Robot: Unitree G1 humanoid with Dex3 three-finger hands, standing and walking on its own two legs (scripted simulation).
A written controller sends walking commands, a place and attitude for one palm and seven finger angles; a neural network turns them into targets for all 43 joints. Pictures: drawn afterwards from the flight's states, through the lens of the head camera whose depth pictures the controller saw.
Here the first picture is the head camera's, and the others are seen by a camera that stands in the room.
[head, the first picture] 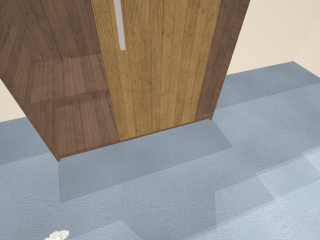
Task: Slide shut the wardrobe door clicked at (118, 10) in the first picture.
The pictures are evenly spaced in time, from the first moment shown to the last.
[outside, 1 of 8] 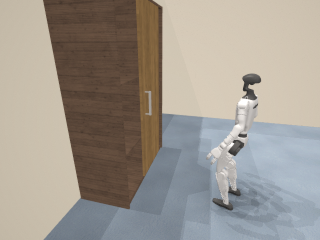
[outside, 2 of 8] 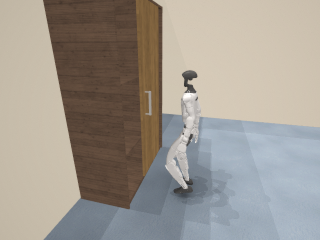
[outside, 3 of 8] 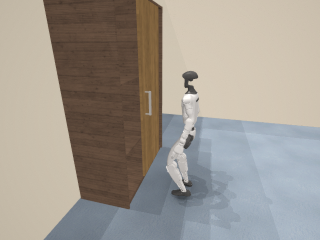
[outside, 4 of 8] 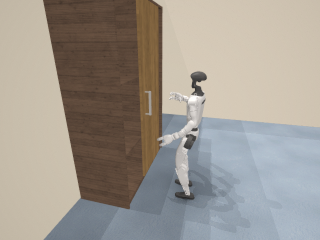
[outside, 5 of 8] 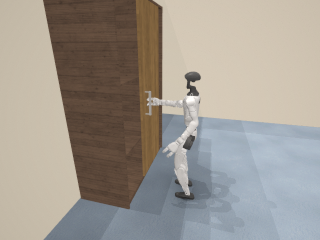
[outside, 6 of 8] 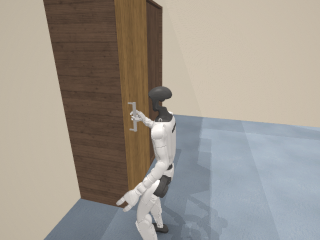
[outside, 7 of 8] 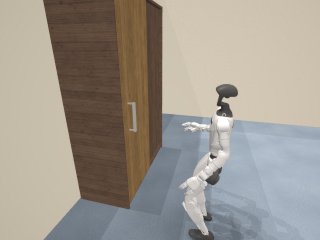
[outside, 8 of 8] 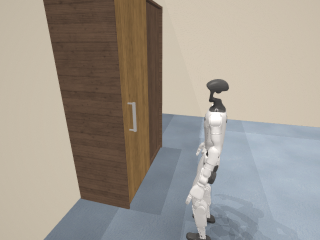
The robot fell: no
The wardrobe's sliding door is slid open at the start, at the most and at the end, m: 0.44 0.44 0.01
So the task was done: yes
